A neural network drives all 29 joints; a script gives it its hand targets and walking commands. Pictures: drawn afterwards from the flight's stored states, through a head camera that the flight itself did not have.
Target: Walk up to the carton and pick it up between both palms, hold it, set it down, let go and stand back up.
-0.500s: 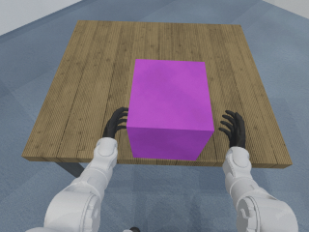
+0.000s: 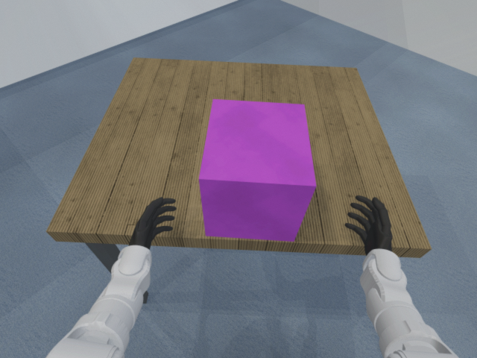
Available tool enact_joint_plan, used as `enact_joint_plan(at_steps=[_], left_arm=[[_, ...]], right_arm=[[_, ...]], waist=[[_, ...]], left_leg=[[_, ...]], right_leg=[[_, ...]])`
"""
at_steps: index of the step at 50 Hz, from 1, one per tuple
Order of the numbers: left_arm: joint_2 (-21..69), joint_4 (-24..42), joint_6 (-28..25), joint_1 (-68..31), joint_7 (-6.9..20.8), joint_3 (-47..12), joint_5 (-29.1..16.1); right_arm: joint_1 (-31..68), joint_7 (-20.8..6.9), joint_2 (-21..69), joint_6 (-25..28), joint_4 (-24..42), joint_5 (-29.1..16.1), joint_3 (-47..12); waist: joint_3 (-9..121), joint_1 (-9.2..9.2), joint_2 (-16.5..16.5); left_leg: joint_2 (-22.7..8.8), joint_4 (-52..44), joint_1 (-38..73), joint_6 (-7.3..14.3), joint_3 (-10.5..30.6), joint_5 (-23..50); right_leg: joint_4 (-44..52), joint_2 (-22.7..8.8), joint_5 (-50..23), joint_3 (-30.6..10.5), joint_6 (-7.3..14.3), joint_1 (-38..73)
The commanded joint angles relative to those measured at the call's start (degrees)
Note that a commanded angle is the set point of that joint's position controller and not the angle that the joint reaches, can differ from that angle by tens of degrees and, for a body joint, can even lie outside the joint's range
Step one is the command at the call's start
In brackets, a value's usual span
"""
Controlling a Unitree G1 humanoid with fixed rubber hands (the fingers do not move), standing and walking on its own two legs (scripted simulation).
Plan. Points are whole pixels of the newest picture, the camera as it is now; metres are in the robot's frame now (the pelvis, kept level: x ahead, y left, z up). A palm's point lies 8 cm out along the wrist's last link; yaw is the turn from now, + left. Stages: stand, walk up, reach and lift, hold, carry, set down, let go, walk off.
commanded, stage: set down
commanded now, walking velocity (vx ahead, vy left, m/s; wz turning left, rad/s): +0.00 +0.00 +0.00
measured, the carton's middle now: (254, 171) +0.48 -0.02 -0.01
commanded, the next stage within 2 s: none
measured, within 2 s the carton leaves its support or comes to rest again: neither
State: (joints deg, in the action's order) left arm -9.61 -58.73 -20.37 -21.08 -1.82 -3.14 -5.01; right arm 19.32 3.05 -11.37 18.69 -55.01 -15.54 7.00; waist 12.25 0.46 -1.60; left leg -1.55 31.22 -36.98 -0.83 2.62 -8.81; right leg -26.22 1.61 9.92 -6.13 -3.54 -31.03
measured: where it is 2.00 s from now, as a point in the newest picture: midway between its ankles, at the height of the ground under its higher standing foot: outside the picture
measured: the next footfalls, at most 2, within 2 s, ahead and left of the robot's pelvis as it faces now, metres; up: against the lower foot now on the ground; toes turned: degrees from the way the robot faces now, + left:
none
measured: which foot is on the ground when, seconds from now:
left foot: down 0.00-1.00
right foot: down 0.00-1.00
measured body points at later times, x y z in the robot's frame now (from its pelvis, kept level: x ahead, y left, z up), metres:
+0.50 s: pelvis +0.01 -0.02 +0.01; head +0.02 +0.01 +0.46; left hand +0.27 +0.18 -0.02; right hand +0.27 -0.24 +0.02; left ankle +0.06 +0.12 -0.73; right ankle +0.02 -0.16 -0.73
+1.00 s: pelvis +0.01 -0.03 +0.01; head +0.00 -0.01 +0.46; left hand +0.21 +0.18 -0.03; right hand +0.21 -0.24 +0.01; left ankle +0.06 +0.12 -0.73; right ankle +0.02 -0.16 -0.73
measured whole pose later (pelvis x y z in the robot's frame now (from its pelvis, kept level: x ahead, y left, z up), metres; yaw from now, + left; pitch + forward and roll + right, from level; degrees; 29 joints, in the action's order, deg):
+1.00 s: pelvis +0.01 -0.03 +0.01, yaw +1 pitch +1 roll +0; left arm -15.0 -18.1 -3.1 13.4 -0.3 -7.0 -10.3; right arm -16.3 6.7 -2.6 6.0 -10.8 -10.3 3.7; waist 2.5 0.4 1.8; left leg -1.6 25.0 -18.1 -1.7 2.5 -8.4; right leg -26.0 1.5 12.3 -6.1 -1.4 -15.1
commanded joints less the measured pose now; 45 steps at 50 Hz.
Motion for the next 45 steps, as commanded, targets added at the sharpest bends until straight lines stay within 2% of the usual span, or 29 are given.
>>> enact_joint_plan(at_steps=[1, 3, 5, 6, 8, 10, 12, 13, 15, 17, 19, 21, 22, 23, 24, 25, 26, 27, 28, 29, 30, 32, 36, 37, 38, 39, 40, 43, 45], left_arm=[[-7.4, 26.5, -2.1, -18.2, -0.7, -1.6, -9.8], [-7.3, 31.9, -1.2, -14.3, -1.3, -3.1, -11.5], [-7.2, 31.9, -0.4, -10.3, -1.2, -3.1, -11.8], [-8.4, 30.6, 0.3, -13.4, -0.9, -2.9, -12.5], [-8.2, 34.5, 2.0, -7.4, -1.0, -3.4, -12.4], [-8.3, 35.8, 3.6, -4.1, -0.8, -2.8, -12.1], [-9.1, 39.0, 4.6, -4.8, -0.8, -2.7, -12.0], [-7.3, 42.2, 5.6, 2.4, -0.7, -3.1, -11.6], [-8.3, 44.3, 6.7, 2.9, 0.1, -1.4, -10.5], [-8.3, 47.6, 8.2, 7.8, 0.6, -1.6, -10.3], [-8.2, 50.2, 9.4, 13.9, 1.5, -1.3, -9.6], [-10.2, 50.9, 10.2, 14.5, 2.4, -0.7, -9.5], [-11.6, 52.6, 10.1, 13.0, 2.2, 0.2, -9.2], [-11.3, 53.3, 10.2, 17.3, 2.7, -0.6, -9.2], [-12.2, 51.7, 10.2, 11.7, 2.5, 1.1, -9.4], [-11.7, 55.3, 10.4, 16.1, 2.6, -0.8, -10.0], [-12.8, 55.3, 10.0, 12.4, 2.4, -1.2, -10.8], [-12.9, 56.7, 9.4, 11.2, 1.5, -1.0, -11.1], [-13.0, 56.6, 8.9, 10.3, 1.4, -1.6, -11.7], [-13.3, 56.9, 9.0, 10.4, 0.9, -2.4, -12.9], [-12.2, 58.2, 8.8, 14.9, 0.5, -3.3, -12.9], [-13.2, 56.2, 9.2, 14.0, 0.7, -2.9, -13.5], [-11.8, 56.1, 10.2, 21.9, 1.2, -2.0, -13.3], [-11.5, 56.0, 10.6, 20.6, 1.2, -2.4, -13.4], [-11.0, 56.9, 11.2, 24.7, 1.3, -2.2, -12.3], [-11.5, 56.6, 12.2, 26.4, 2.0, -1.4, -12.3], [-12.3, 57.7, 12.4, 26.0, 1.9, -1.0, -11.8], [-11.1, 54.6, 15.0, 27.4, 2.5, 0.2, -10.0], [-11.4, 58.7, 15.1, 25.9, 1.9, 0.9, -9.4]], right_arm=[[18.0, -0.3, -6.6, 0.4, 17.2, 1.4, -4.8], [14.0, -0.2, -6.0, -0.3, 22.5, 2.7, -3.6], [11.5, 0.0, -4.9, -1.3, 25.6, 2.4, -5.2], [14.3, 0.5, -4.3, -2.3, 26.3, 2.9, -5.1], [8.8, 0.8, -5.7, -2.9, 28.9, 3.9, -3.0], [5.0, 1.4, -4.0, -3.8, 30.1, 3.9, -3.9], [4.4, 1.8, -3.1, -4.5, 31.7, 4.1, -3.5], [-1.5, 1.6, -3.4, -4.4, 34.1, 3.6, -3.4], [-2.1, 2.5, -2.7, -4.7, 35.6, 3.9, -4.6], [-6.7, 2.7, -1.8, -4.9, 38.1, 3.3, -5.2], [-11.9, 2.9, -0.8, -5.1, 40.6, 2.6, -6.8], [-13.4, 3.5, 0.7, -5.4, 41.9, 3.6, -8.0], [-13.1, 3.7, 1.7, -5.6, 42.8, 3.5, -8.3], [-18.4, 4.0, 2.3, -6.0, 42.4, 3.7, -8.6], [-12.9, 4.4, 2.9, -6.4, 42.6, 4.6, -8.7], [-17.2, 4.5, 2.8, -6.7, 44.6, 4.8, -8.0], [-14.2, 4.5, 2.3, -6.7, 45.9, 5.2, -7.3], [-13.1, 4.4, 3.0, -7.1, 47.3, 4.4, -7.8], [-13.6, 4.1, 4.0, -7.7, 47.7, 4.9, -8.4], [-12.7, 4.2, 3.2, -8.2, 49.7, 5.3, -7.7], [-17.9, 3.9, 4.1, -8.5, 50.3, 4.7, -8.0], [-16.4, 4.2, 3.2, -9.1, 52.2, 5.8, -7.4], [-24.1, 4.3, 4.7, -9.5, 53.8, 5.5, -9.7], [-22.0, 4.1, 3.9, -9.9, 54.1, 5.7, -9.4], [-25.7, 4.1, 3.7, -10.0, 53.0, 4.9, -9.1], [-26.7, 4.5, 4.0, -10.0, 54.1, 5.2, -9.3], [-26.3, 4.3, 3.4, -10.2, 54.8, 5.2, -9.2], [-26.4, 4.1, 3.1, -10.8, 53.4, 6.4, -9.4], [-27.8, 4.0, 3.5, -10.7, 55.4, 6.9, -9.9]], waist=[[15.4, 3.50, 0.2], [17.3, 3.73, 0.9], [15.0, 2.98, 3.1], [14.8, 2.12, 2.8], [14.0, 3.07, 3.1], [14.2, 2.24, 2.6], [14.3, 2.55, 2.5], [14.2, 2.19, 2.8], [15.1, 1.54, 2.7], [14.0, 0.83, 1.1], [9.8, -1.17, -0.4], [7.0, -2.29, -0.6], [6.7, -2.79, -2.3], [2.0, -1.99, -1.5], [1.3, -3.53, -0.7], [0.8, -2.56, -1.0], [1.8, -2.20, -0.9], [0.1, -3.68, -2.1], [-1.3, -4.11, -1.2], [-0.8, -4.04, -1.9], [-1.6, -3.24, -2.6], [-1.8, -3.63, -0.4], [-3.4, -4.45, 0.1], [-3.7, -5.04, -1.4], [-3.2, -5.52, -1.9], [-4.5, -4.84, 0.1], [-4.3, -5.10, -1.5], [-7.1, -6.31, -0.2], [-7.1, -5.78, -1.0]], left_leg=[[0.0, -5.9, 33.9, -2.1, -2.0, -3.1], [-0.5, -6.2, 34.2, -1.4, -1.2, -3.8], [0.2, -6.3, 36.2, -1.1, -2.6, -4.3], [0.0, -6.7, 34.0, -1.0, -2.4, -6.7], [0.0, -7.2, 37.5, -1.4, -2.3, -4.4], [0.4, -7.6, 38.4, -1.7, -2.5, -3.5], [0.6, -7.5, 39.0, -1.7, -3.1, -3.6], [1.0, -7.0, 41.9, -1.9, -3.4, 2.6], [1.7, -6.2, 42.8, -2.3, -4.0, 8.8], [1.6, -6.0, 44.8, -2.7, -4.3, 12.6], [2.0, -6.8, 45.2, -3.2, -4.9, 14.8], [2.7, -7.1, 43.8, -2.9, -5.4, 13.3], [3.2, -7.1, 42.8, -2.7, -6.2, 12.8], [3.1, -8.1, 43.3, -2.6, -5.8, 10.7], [3.4, -8.8, 39.6, -2.0, -6.6, 8.4], [3.2, -8.8, 41.3, -2.2, -6.3, 9.1], [2.8, -9.2, 40.5, -2.0, -6.0, 6.4], [2.7, -9.9, 38.7, -1.9, -5.8, 3.8], [2.5, -10.9, 37.5, -1.4, -5.9, -0.2], [2.1, -11.3, 37.0, -1.0, -5.7, -2.1], [1.4, -12.2, 37.1, -1.2, -4.9, -2.3], [2.0, -12.0, 37.9, -0.6, -5.7, -3.8], [2.0, -12.2, 39.7, -0.6, -6.3, 1.0], [1.9, -12.8, 38.6, -0.9, -6.1, -0.2], [1.2, -13.0, 40.3, -1.1, -5.2, 0.8], [2.0, -12.6, 40.7, -0.7, -5.8, 1.1], [2.1, -12.4, 41.0, -0.9, -6.2, 2.4], [1.8, -13.2, 40.4, -0.6, -6.3, 0.1], [2.4, -12.4, 40.5, -0.5, -7.0, 0.5]], right_leg=[[3.7, 2.0, 4.9, 8.0, 3.3, 5.2], [3.7, 1.7, 4.3, 6.9, 3.7, 5.5], [4.7, 1.4, 6.1, 7.1, 3.3, 6.5], [4.6, 0.9, 7.8, 6.7, 3.2, 6.0], [4.9, 1.7, 6.0, 6.9, 3.4, 7.2], [5.7, 1.1, 5.0, 6.7, 3.2, 9.0], [5.8, 1.0, 5.5, 6.4, 3.1, 9.4], [6.6, 1.3, 1.4, 6.7, 3.3, 10.6], [7.1, 1.0, -1.5, 6.5, 3.0, 11.2], [7.7, 1.0, -2.7, 6.2, 3.5, 12.4], [8.5, 0.9, -3.4, 5.8, 3.5, 13.7], [9.2, 0.4, -1.9, 5.2, 3.6, 14.3], [9.2, 0.2, -1.0, 5.1, 3.5, 14.0], [9.9, -0.1, -0.3, 4.9, 3.7, 14.1], [10.0, -0.2, 2.9, 4.6, 3.5, 13.6], [10.1, -0.2, 1.3, 4.8, 3.7, 13.8], [9.8, -0.4, 3.6, 5.1, 3.7, 12.7], [9.7, -0.3, 6.5, 5.0, 4.1, 12.4], [9.9, -0.6, 9.4, 4.8, 4.2, 12.1], [9.4, -0.8, 10.3, 4.7, 4.4, 11.2], [9.2, -0.9, 8.5, 5.0, 4.5, 12.5], [9.7, -1.1, 10.7, 4.7, 4.4, 11.7], [10.5, -1.4, 8.2, 5.0, 4.1, 12.6], [10.2, -1.1, 9.2, 5.1, 4.4, 12.8], [9.9, -0.8, 7.1, 5.3, 4.4, 13.2], [10.9, -1.0, 7.5, 5.2, 4.2, 13.2], [11.0, -1.0, 7.4, 5.1, 4.4, 13.3], [11.7, -0.9, 9.3, 4.8, 4.4, 13.5], [11.4, -1.2, 10.0, 4.7, 4.1, 13.5]])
